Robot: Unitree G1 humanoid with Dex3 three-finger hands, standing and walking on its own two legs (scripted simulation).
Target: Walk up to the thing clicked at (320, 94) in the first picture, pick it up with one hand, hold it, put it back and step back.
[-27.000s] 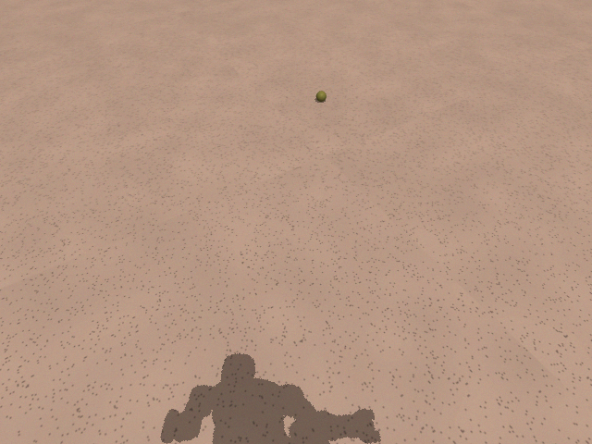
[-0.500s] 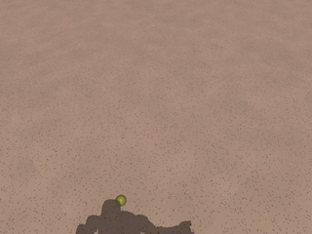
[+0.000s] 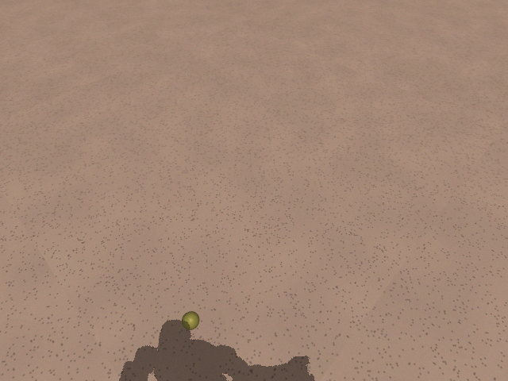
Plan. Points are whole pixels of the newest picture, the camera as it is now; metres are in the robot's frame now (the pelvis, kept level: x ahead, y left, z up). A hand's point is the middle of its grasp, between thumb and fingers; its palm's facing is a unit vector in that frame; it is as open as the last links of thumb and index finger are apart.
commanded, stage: stand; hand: left
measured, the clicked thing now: (190, 320) +0.45 +0.26 -0.75
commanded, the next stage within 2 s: rise first in 1.88 s
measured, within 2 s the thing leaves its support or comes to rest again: neither
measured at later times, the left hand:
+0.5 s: hand out of the picture +0.06 +0.25 -0.16, palm faces -0.04 -0.94 -0.34, open 7.4 cm
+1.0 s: hand out of the picture +0.08 +0.25 -0.16, palm faces -0.04 -0.94 -0.34, open 7.4 cm
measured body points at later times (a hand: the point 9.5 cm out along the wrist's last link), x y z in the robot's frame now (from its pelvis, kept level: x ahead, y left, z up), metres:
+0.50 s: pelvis -0.01 +0.00 +0.00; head +0.01 +0.00 +0.45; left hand +0.07 +0.30 -0.13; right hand +0.06 -0.30 -0.13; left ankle +0.03 +0.15 -0.75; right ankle -0.02 -0.13 -0.75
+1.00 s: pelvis +0.00 +0.00 +0.00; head +0.02 +0.00 +0.45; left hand +0.08 +0.30 -0.13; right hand +0.08 -0.30 -0.13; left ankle +0.03 +0.15 -0.75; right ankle -0.02 -0.14 -0.75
